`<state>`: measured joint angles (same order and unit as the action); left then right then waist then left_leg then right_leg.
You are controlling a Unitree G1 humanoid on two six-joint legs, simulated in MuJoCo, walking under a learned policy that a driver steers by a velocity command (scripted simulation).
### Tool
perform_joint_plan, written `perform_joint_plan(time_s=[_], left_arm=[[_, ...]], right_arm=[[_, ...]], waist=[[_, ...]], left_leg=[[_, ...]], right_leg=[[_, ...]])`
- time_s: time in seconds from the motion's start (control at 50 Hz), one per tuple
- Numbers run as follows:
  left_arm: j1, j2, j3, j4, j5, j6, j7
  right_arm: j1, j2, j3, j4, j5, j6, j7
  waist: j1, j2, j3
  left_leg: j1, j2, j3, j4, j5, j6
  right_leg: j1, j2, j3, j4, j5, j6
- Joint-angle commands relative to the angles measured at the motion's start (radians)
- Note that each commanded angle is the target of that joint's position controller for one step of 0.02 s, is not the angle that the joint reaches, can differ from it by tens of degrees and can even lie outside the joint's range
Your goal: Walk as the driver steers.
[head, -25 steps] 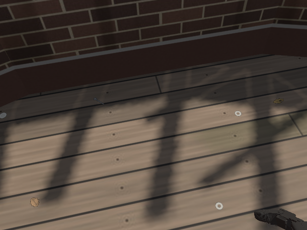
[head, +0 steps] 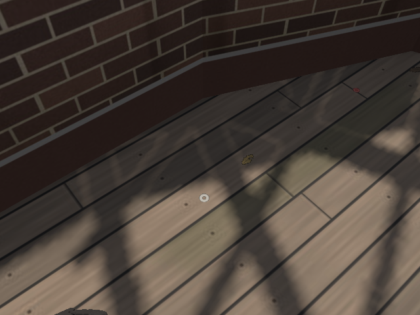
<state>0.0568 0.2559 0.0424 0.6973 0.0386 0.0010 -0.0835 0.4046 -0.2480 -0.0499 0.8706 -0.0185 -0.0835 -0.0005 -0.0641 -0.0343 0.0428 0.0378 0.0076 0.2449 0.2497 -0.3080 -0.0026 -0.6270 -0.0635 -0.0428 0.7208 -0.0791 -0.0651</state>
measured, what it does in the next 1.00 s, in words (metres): walks ahead: right foot, then left foot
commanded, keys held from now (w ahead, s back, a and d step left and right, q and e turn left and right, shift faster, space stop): no key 1.00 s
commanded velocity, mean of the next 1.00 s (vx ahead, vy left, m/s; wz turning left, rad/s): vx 0.11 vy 0.00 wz -0.13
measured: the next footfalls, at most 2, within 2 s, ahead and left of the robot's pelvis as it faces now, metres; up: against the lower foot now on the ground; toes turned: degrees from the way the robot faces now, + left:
right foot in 0.08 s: +0.21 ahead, -0.10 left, +0.00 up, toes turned -6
left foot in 0.54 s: +0.23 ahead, +0.09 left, +0.00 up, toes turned -3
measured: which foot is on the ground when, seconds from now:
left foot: down 0.00-0.08, up 0.10-0.52, down 0.54-1.00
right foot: up 0.00-0.06, down 0.08-1.00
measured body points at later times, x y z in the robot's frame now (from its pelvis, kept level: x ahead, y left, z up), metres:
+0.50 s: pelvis +0.16 -0.04 +0.00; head +0.17 -0.05 +0.45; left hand +0.26 +0.20 -0.13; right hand +0.20 -0.29 -0.14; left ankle +0.19 +0.10 -0.72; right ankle +0.17 -0.10 -0.74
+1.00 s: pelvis +0.18 -0.01 +0.01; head +0.19 -0.02 +0.46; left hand +0.22 +0.22 -0.15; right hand +0.18 -0.25 -0.15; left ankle +0.19 +0.09 -0.74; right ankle +0.17 -0.10 -0.74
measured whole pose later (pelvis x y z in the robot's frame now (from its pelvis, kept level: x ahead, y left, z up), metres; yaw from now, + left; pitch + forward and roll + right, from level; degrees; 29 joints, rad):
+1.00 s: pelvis +0.18 -0.01 +0.01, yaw -5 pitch -2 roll +0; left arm 0.27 0.18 0.01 1.10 0.01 -0.01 0.04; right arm 0.27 -0.17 0.00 1.07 -0.01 0.00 -0.04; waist 0.00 0.01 0.03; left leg -0.13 0.00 0.04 0.38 -0.22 0.02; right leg -0.11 0.05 -0.03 0.35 -0.21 -0.05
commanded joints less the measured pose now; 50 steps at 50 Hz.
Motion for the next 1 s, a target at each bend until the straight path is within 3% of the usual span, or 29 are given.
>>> perform_joint_plan(time_s=[0.02, 0.04, 0.06, 0.08, 0.1, 0.12, 0.14, 0.16, 0.18, 0.2, 0.22, 0.3, 0.38, 0.48, 0.52, 0.54, 0.56, 0.58, 0.6, 0.62, 0.66, 0.76, 1.0], left_arm=[[-0.075, 0.041, 0.006, -0.089, 0.013, -0.018, 0.004], [-0.027, 0.046, 0.010, -0.075, 0.019, -0.024, 0.012], [0.081, 0.060, 0.018, -0.041, 0.027, -0.036, 0.021], [0.228, 0.084, 0.030, 0.008, 0.040, -0.050, 0.034], [0.334, 0.170, 0.049, 0.027, 0.046, -0.058, 0.051], [0.313, 0.269, 0.070, 0.000, 0.006, -0.052, 0.062], [0.354, 0.211, 0.065, 0.011, -0.034, -0.041, 0.078], [0.272, 0.161, 0.045, 0.022, -0.038, -0.045, 0.086], [0.216, 0.096, 0.025, 0.029, -0.038, -0.044, 0.088], [0.174, 0.073, 0.014, 0.030, -0.041, -0.043, 0.092], [0.136, 0.056, 0.004, 0.029, -0.040, -0.042, 0.094], [0.135, 0.080, 0.004, 0.053, -0.021, -0.062, 0.085], [0.166, 0.060, -0.007, 0.092, -0.018, -0.056, 0.087], [0.198, 0.053, -0.012, 0.134, -0.010, -0.038, 0.096], [0.177, 0.053, -0.014, 0.145, -0.022, -0.032, 0.103], [0.190, 0.038, -0.020, 0.149, -0.024, -0.033, 0.106], [0.232, 0.022, -0.021, 0.153, -0.022, -0.036, 0.105], [0.307, -0.006, -0.023, 0.187, -0.034, -0.028, 0.103], [0.286, 0.024, -0.020, 0.216, -0.026, -0.022, 0.107], [0.260, 0.046, -0.011, 0.224, -0.027, -0.020, 0.110], [0.240, 0.053, -0.006, 0.238, -0.030, -0.019, 0.108], [0.243, 0.022, -0.014, 0.296, -0.032, -0.024, 0.117], [0.265, 0.003, -0.028, 0.397, -0.032, -0.015, 0.128]], right_arm=[[0.016, -0.166, -0.034, -0.033, 0.001, 0.005, -0.011], [0.022, -0.181, -0.036, -0.025, 0.003, 0.013, -0.015], [0.019, -0.190, -0.035, -0.022, 0.007, 0.020, -0.018], [0.009, -0.186, -0.031, -0.028, 0.017, 0.023, -0.019], [0.030, -0.121, -0.012, -0.074, 0.016, 0.020, -0.014], [0.118, -0.053, 0.007, -0.114, 0.043, 0.031, -0.007], [0.027, -0.119, -0.010, -0.090, 0.020, 0.048, -0.016], [-0.027, -0.076, 0.004, -0.105, 0.036, 0.045, -0.011], [-0.043, -0.072, 0.009, -0.092, 0.024, 0.046, -0.011], [-0.040, -0.083, 0.004, -0.081, 0.004, 0.059, -0.009], [0.008, -0.080, 0.004, -0.061, -0.009, 0.077, -0.005], [0.036, -0.052, 0.001, -0.032, -0.002, 0.107, 0.000], [-0.057, -0.045, 0.003, -0.033, -0.008, 0.123, -0.013], [-0.105, -0.037, 0.010, -0.019, 0.000, 0.119, -0.031], [-0.072, -0.019, 0.020, 0.002, -0.002, 0.105, -0.037], [-0.054, -0.044, 0.018, 0.014, -0.008, 0.091, -0.041], [-0.042, -0.098, 0.012, 0.017, -0.017, 0.076, -0.043], [-0.112, -0.117, 0.008, 0.028, 0.006, 0.075, -0.037], [-0.138, -0.059, 0.019, 0.025, 0.011, 0.072, -0.025], [-0.129, -0.040, 0.024, 0.034, 0.011, 0.068, -0.021], [-0.102, -0.041, 0.025, 0.064, 0.011, 0.067, -0.028], [-0.095, -0.037, 0.025, 0.107, 0.010, 0.068, -0.034], [-0.084, -0.011, 0.040, 0.195, 0.009, 0.074, -0.040]], waist=[[0.020, 0.122, 0.036], [0.039, 0.138, 0.001], [0.084, 0.139, -0.062], [0.155, 0.099, -0.151], [0.172, -0.036, -0.290], [0.118, -0.208, -0.467], [0.164, -0.003, -0.467], [0.128, -0.054, -0.320], [0.092, -0.004, -0.203], [0.059, -0.008, -0.137], [0.025, -0.024, -0.127], [-0.005, -0.031, -0.151], [0.028, -0.065, -0.105], [0.060, -0.059, -0.060], [0.027, -0.018, -0.052], [0.030, 0.019, -0.059], [0.067, 0.087, -0.064], [0.130, 0.186, -0.036], [0.099, 0.146, -0.010], [0.080, 0.125, 0.005], [0.069, 0.122, -0.003], [0.062, 0.056, -0.008], [0.062, 0.041, 0.011]], left_leg=[[-0.007, 0.263, -0.054, 0.035, 0.764, 0.112], [0.014, 0.259, -0.043, 0.134, 0.954, 0.102], [0.008, 0.245, -0.032, 0.284, 1.018, 0.089], [-0.084, 0.212, -0.005, 0.491, 0.888, 0.059], [-0.323, 0.164, -0.005, 0.779, 0.326, 0.027], [-0.590, 0.004, -0.091, 1.108, -0.380, -0.012], [-0.580, 0.042, -0.239, 1.112, -0.257, -0.009], [-0.613, 0.064, -0.253, 1.068, -0.203, -0.007], [-0.606, 0.092, -0.254, 0.969, -0.163, -0.006], [-0.564, 0.104, -0.254, 0.907, -0.130, -0.010], [-0.483, 0.099, -0.247, 0.867, -0.097, -0.016], [-0.383, 0.064, -0.232, 0.764, -0.007, -0.023], [-0.375, 0.063, -0.236, 0.583, 0.035, -0.018], [-0.306, 0.041, -0.232, 0.385, -0.018, 0.003], [-0.195, 0.038, -0.228, 0.175, 0.113, 0.018], [-0.118, 0.092, -0.287, 0.114, 0.221, 0.025], [-0.083, 0.184, -0.376, 0.097, 0.363, 0.040], [-0.198, 0.202, -0.404, 0.103, 0.352, 0.081], [-0.276, 0.177, -0.390, 0.081, 0.264, 0.068], [-0.289, 0.141, -0.355, 0.075, 0.226, 0.046], [-0.258, 0.111, -0.330, 0.069, 0.218, 0.035], [-0.195, 0.114, -0.326, 0.078, 0.263, 0.047], [-0.189, 0.103, -0.319, 0.071, 0.254, 0.052]], right_leg=[[0.083, 0.060, -0.068, -0.102, -0.089, -0.034], [0.152, 0.101, -0.082, -0.130, -0.126, -0.050], [0.272, 0.139, -0.073, -0.189, -0.100, -0.070], [0.486, 0.138, -0.043, -0.287, 0.050, -0.092], [0.778, -0.107, 0.198, -0.222, 0.370, -0.133], [1.002, -0.420, 0.609, -0.219, 0.861, -0.323], [0.929, -0.343, 0.466, -0.216, 0.999, -0.296], [0.812, -0.302, 0.347, -0.260, 0.967, -0.271], [0.685, -0.239, 0.279, -0.312, 0.825, -0.212], [0.587, -0.191, 0.235, -0.352, 0.740, -0.172], [0.500, -0.160, 0.185, -0.388, 0.709, -0.156], [0.409, -0.125, 0.107, -0.430, 0.687, -0.150], [0.394, -0.113, 0.118, -0.466, 0.406, -0.134], [0.390, -0.135, 0.191, -0.456, 0.150, -0.146], [0.366, -0.115, 0.195, -0.411, 0.087, -0.109], [0.335, -0.091, 0.203, -0.394, 0.035, -0.069], [0.321, -0.032, 0.168, -0.346, -0.032, -0.037], [0.391, 0.041, 0.116, -0.404, -0.121, -0.019], [0.474, 0.032, 0.122, -0.412, -0.093, -0.009], [0.497, 0.019, 0.133, -0.407, -0.050, -0.013], [0.507, -0.002, 0.143, -0.403, 0.001, -0.019], [0.493, -0.006, 0.140, -0.423, 0.018, -0.008], [0.504, -0.015, 0.136, -0.424, 0.029, -0.001]])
